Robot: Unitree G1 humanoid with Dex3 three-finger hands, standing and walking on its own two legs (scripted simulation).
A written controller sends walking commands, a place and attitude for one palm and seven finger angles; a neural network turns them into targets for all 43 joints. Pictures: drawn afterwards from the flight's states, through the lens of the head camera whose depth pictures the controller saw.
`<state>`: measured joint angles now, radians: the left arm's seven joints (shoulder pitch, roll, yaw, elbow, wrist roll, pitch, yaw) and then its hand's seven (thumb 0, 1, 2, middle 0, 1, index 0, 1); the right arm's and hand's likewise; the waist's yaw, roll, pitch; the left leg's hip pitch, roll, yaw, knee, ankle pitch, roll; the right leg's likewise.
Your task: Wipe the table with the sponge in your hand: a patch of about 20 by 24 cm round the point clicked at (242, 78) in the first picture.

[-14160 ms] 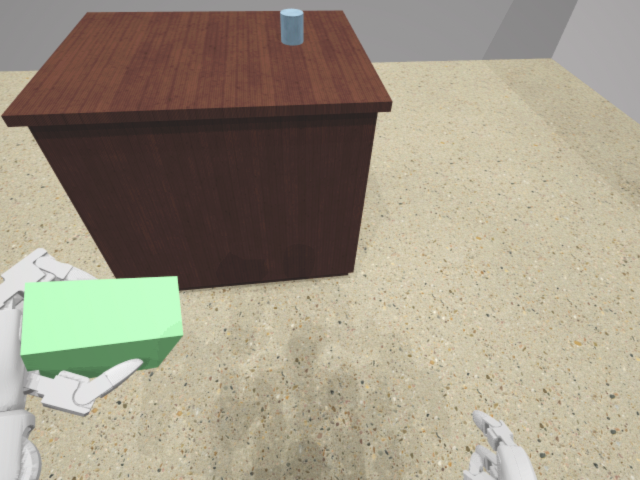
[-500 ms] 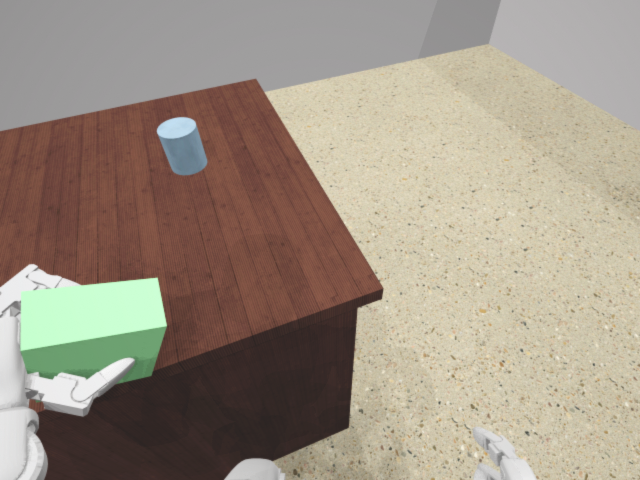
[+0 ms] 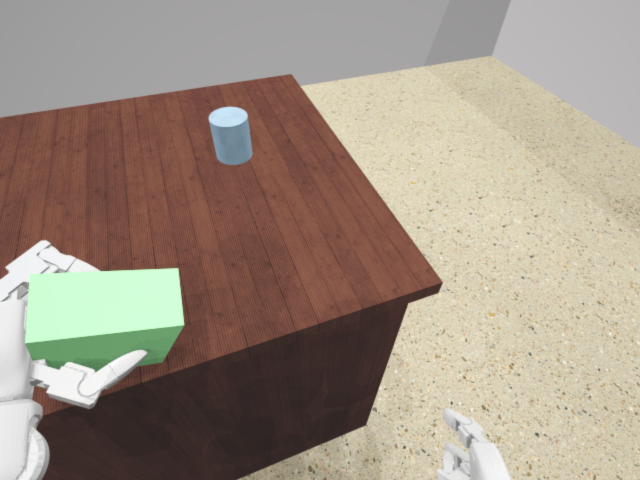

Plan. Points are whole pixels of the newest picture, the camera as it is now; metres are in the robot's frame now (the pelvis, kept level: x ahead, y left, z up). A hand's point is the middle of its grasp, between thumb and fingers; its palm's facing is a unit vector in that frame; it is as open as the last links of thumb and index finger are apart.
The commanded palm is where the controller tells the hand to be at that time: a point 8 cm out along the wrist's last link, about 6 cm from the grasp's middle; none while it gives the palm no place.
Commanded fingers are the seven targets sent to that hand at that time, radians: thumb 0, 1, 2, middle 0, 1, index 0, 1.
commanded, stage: come to a stop and stand still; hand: left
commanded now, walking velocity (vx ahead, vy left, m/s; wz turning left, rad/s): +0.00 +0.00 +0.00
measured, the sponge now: (128, 324) +0.23 +0.21 +0.14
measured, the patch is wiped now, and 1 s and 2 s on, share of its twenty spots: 0.00 0.00 0.00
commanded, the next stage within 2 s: look again from close up in 0.86 s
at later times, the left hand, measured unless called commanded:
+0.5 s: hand (53, 314) +0.22 +0.28 +0.15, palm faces +0.25 -0.87 -0.43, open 10.0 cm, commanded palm +0.17 +0.32 +0.18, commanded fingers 0.00 0.10 1.30 -1.20 -1.60 -1.20 -1.60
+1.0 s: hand (4, 306) +0.22 +0.32 +0.16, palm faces +0.38 -0.86 -0.35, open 10.0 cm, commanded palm +0.17 +0.35 +0.18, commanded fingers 0.00 0.10 1.30 -1.20 -1.60 -1.20 -1.60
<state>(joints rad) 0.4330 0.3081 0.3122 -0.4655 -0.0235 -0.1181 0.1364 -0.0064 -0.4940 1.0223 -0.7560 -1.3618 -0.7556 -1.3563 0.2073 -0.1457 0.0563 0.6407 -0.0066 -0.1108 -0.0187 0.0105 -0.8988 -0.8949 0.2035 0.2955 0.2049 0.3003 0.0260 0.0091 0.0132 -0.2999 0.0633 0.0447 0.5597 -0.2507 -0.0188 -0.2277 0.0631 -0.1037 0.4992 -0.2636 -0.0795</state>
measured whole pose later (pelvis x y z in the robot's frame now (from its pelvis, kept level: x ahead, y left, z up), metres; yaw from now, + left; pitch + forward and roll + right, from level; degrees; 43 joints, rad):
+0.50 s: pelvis +0.00 +0.05 +0.00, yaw -3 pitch +0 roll -1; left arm 0.48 0.43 0.36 -0.49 -0.04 -0.23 0.08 -0.01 -0.49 1.02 -0.76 -1.36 -0.76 -1.35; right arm 0.24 -0.19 0.01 0.58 0.00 -0.11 -0.03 0.01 -0.90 -0.90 0.20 0.29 0.20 0.30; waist 0.01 -0.05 0.08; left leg -0.26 -0.01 0.07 0.51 -0.25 0.06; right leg -0.23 0.03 -0.03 0.45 -0.22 -0.02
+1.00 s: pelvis +0.00 +0.07 +0.01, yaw -2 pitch -1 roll -2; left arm 0.40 0.36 0.36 -0.47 -0.03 -0.19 0.11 -0.01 -0.50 1.02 -0.76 -1.35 -0.76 -1.35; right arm 0.17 -0.19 0.02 0.56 0.00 -0.12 -0.02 0.01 -0.90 -0.90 0.20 0.30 0.20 0.30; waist 0.05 -0.04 0.09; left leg -0.22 -0.05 0.06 0.47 -0.23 0.09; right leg -0.18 0.00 -0.04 0.40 -0.20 0.02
